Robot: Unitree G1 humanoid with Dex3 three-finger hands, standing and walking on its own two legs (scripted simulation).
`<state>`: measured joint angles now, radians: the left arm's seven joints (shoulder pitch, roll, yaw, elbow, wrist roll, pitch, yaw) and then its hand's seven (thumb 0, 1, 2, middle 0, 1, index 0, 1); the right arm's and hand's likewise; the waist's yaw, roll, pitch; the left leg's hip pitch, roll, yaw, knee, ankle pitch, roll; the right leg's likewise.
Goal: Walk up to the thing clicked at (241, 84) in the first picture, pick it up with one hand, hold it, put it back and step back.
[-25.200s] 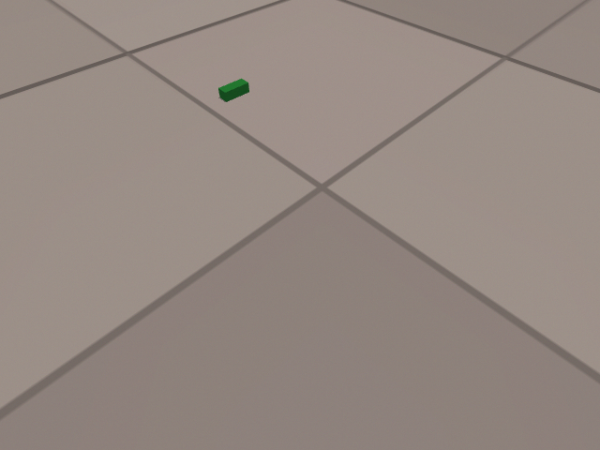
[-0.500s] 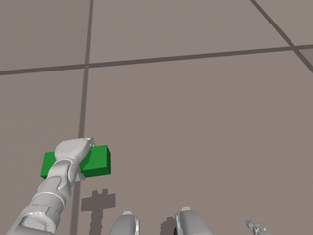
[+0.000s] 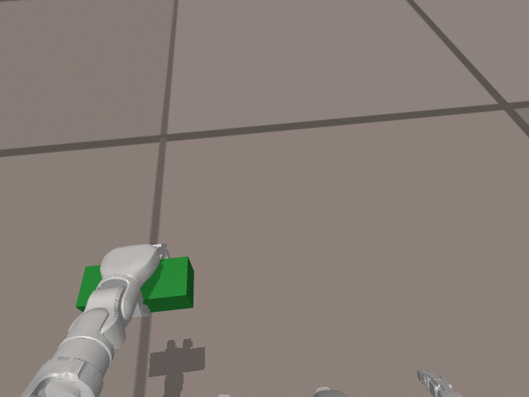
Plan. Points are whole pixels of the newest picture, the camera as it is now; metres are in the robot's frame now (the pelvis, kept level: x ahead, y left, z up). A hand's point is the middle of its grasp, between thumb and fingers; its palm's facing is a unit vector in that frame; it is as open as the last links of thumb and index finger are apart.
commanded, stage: hold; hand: left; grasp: from above
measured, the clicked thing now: (140, 287) +0.32 +0.23 -0.09
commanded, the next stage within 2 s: crouch in 1.72 s
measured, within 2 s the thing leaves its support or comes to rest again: neither
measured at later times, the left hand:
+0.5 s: hand (134, 281) +0.30 +0.22 -0.03, palm faces -0.44 -0.06 -0.89, open 10.5 cm
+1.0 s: hand (132, 290) +0.28 +0.21 -0.01, palm faces -0.44 -0.07 -0.89, open 10.5 cm
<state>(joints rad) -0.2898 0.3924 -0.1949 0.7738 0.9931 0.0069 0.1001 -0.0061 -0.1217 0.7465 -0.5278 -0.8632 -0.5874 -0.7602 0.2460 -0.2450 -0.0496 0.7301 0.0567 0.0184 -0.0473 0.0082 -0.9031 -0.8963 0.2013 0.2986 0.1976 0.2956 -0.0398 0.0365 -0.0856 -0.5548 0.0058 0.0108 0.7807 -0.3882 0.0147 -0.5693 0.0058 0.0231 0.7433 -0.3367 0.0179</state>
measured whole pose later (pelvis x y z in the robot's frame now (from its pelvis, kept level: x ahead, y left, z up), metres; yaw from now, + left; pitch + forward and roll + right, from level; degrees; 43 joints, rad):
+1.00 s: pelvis -0.01 +0.00 +0.02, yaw -1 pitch +2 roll +0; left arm -0.20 0.41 -0.20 0.58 0.98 0.00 -0.04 -0.01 -0.12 0.74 -0.52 -0.87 -0.58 -0.76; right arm 0.20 -0.25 -0.03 0.68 0.08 0.06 -0.06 0.01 -0.91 -0.90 0.20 0.30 0.20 0.30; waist 0.00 0.05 -0.04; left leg -0.32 0.00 0.03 0.57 -0.29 0.01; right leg -0.35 0.00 0.04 0.56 -0.25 0.01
